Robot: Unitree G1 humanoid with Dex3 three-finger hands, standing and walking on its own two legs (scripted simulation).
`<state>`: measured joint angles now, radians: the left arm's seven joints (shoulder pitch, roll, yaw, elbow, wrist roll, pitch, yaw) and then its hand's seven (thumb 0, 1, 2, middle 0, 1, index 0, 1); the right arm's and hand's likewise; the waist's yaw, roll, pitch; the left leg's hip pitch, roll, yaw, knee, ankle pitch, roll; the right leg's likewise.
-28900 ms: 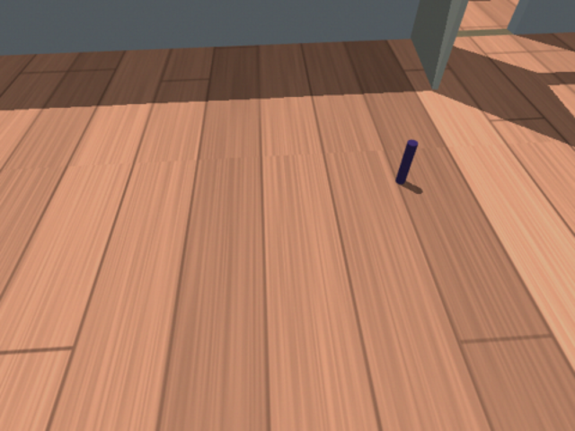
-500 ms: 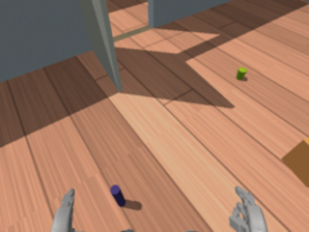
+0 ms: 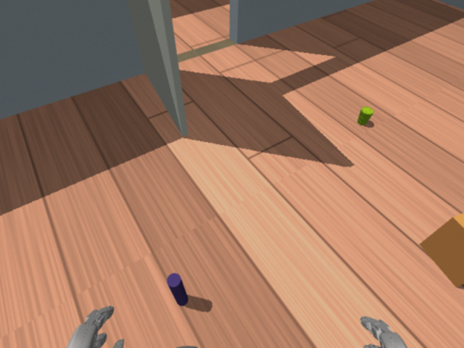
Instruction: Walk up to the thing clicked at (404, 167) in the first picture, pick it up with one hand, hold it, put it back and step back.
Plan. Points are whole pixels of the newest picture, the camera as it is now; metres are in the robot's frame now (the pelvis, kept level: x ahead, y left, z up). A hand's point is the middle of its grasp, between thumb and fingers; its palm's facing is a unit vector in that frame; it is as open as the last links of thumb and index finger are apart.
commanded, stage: stand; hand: left
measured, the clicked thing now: (178, 290) +0.39 +0.21 -0.62
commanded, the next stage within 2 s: none
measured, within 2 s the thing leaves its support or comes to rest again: neither
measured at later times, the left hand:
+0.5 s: hand out of the picture +0.05 +0.26 -0.13, palm faces +0.00 -0.94 -0.34, open 7.4 cm
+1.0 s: hand out of the picture +0.02 +0.25 -0.13, palm faces -0.03 -0.94 -0.34, open 7.4 cm
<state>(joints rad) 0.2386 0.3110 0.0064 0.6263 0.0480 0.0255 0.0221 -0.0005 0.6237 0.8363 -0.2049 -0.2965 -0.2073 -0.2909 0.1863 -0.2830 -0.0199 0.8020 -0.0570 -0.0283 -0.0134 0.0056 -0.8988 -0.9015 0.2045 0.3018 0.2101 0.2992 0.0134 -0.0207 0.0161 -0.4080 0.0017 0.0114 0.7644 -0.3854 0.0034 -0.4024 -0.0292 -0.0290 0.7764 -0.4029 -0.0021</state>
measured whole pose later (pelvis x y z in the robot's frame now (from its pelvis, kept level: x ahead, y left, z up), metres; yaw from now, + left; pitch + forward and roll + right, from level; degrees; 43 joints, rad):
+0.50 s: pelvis -0.02 +0.02 +0.03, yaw +0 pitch -4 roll +0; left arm 0.17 0.32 0.00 1.07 0.02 0.00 0.02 0.00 0.90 0.90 -0.21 -0.30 -0.21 -0.30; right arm 0.15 -0.29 -0.02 1.09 -0.03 -0.01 0.00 0.00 -0.90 -0.90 0.20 0.30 0.21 0.30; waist 0.02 0.00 0.05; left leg -0.14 -0.03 0.02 0.40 -0.19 0.03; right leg -0.14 -0.05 -0.02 0.42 -0.20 0.03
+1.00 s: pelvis -0.02 +0.00 +0.04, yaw +0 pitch -3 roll +0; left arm 0.18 0.32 -0.01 1.16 0.02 -0.01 0.01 0.00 0.90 0.90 -0.21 -0.30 -0.21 -0.30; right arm 0.15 -0.33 -0.02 1.15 -0.02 0.00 0.01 0.00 -0.90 -0.90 0.20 0.30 0.21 0.30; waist 0.01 0.01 0.06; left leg -0.15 0.00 0.02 0.36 -0.16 0.00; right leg -0.15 -0.02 -0.03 0.37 -0.17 0.01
